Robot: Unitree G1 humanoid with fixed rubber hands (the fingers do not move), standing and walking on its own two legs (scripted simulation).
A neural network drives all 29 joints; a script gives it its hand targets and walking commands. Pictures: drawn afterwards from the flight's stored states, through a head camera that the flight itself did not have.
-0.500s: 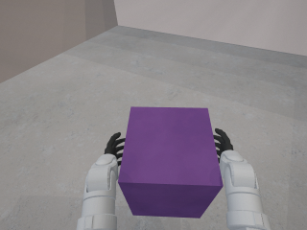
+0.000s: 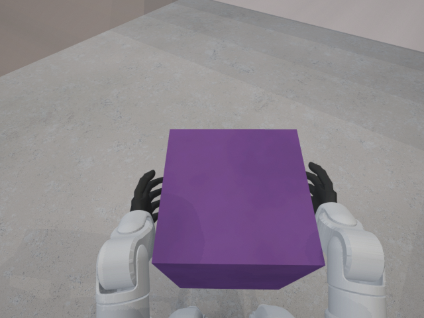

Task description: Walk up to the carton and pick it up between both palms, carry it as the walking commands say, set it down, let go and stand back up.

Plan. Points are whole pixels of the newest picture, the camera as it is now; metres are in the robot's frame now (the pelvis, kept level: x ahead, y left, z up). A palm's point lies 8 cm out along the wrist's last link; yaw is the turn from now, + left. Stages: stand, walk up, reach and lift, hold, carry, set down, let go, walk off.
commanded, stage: carry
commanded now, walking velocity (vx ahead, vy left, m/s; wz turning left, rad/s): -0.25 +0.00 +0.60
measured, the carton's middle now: (230, 219) +0.28 -0.01 +0.02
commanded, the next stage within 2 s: none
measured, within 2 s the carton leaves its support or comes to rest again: neither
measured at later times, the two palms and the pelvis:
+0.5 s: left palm out of the picture +0.05 +0.14 +0.13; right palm (366, 301) +0.12 -0.16 +0.12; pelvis -0.14 -0.04 +0.02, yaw +12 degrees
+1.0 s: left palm out of the picture -0.19 +0.16 +0.11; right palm out of the picture -0.03 -0.10 +0.11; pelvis -0.31 -0.09 +0.01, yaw +31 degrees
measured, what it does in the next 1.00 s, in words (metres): walks backwards, turning left: right foot, then left foot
